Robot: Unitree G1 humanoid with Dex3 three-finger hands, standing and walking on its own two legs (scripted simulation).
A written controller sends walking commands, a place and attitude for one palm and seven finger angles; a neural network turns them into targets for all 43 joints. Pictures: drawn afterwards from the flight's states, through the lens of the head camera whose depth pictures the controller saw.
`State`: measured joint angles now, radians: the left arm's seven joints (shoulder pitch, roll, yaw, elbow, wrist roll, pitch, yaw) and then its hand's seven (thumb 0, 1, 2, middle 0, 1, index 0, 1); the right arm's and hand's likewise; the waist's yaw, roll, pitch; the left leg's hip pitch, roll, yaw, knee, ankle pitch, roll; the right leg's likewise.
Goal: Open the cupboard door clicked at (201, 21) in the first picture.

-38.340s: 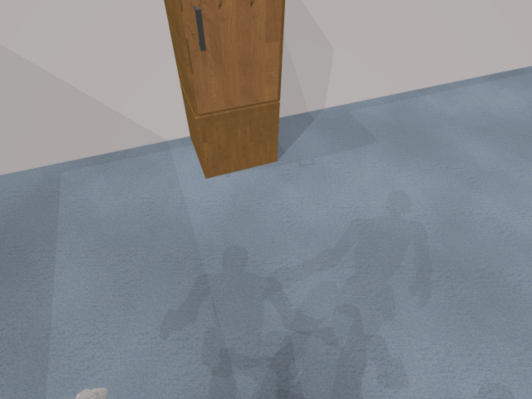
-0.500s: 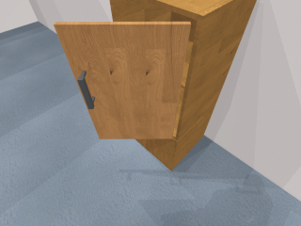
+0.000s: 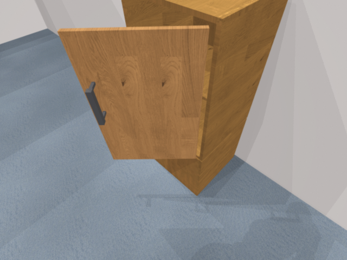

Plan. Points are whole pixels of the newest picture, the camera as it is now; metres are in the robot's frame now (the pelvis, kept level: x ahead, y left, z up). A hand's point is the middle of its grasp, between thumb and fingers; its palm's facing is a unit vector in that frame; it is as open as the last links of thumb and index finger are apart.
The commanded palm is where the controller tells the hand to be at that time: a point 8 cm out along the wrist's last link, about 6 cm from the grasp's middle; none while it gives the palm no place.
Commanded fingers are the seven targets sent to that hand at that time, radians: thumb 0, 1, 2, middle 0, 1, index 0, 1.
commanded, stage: come to a stop and stand still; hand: left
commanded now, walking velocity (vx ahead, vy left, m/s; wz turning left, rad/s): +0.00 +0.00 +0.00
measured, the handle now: (97, 104) +0.55 +0.29 +0.02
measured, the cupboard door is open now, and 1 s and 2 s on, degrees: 44 44 44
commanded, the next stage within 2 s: look again from close up in 0.26 s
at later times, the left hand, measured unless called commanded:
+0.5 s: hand out of the picture +0.00 +0.16 -0.17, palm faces +0.04 -0.98 -0.20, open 7.3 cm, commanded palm none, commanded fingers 0.00 0.90 0.90 -0.20 -0.30 -0.20 -0.30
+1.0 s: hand out of the picture +0.01 +0.17 -0.17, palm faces +0.04 -0.98 -0.20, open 7.3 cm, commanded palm none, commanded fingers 0.00 0.90 0.90 -0.20 -0.30 -0.20 -0.30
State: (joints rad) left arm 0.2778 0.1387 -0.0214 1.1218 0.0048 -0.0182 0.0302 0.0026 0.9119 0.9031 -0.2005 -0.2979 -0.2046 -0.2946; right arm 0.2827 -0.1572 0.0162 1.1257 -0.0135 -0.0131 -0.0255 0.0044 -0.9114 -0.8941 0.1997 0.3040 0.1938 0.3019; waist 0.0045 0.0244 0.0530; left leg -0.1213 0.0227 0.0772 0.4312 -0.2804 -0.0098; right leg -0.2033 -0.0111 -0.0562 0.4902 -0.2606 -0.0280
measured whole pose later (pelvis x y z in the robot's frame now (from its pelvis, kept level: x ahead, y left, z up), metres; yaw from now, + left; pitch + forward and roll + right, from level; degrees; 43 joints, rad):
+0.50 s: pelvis +0.00 -0.01 +0.00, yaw +0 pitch -1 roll +1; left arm 0.26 0.15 -0.01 1.13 0.01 -0.02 0.03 0.00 0.92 0.90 -0.20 -0.30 -0.20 -0.29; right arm 0.27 -0.14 0.01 1.15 -0.01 -0.02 -0.03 0.00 -0.91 -0.89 0.20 0.30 0.19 0.30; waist 0.01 0.01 0.05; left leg -0.12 0.04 0.06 0.42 -0.28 -0.03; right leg -0.19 0.01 -0.07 0.46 -0.25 -0.04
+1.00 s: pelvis +0.00 -0.01 +0.00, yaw +0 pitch -1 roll +1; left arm 0.26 0.16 0.00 1.12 0.01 -0.02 0.03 0.00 0.91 0.90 -0.20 -0.30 -0.20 -0.29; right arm 0.26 -0.14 0.01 1.15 -0.02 -0.02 -0.03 0.00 -0.91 -0.89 0.20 0.30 0.19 0.30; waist 0.01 0.00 0.05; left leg -0.11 0.04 0.06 0.41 -0.27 -0.02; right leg -0.19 0.00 -0.07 0.46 -0.25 -0.04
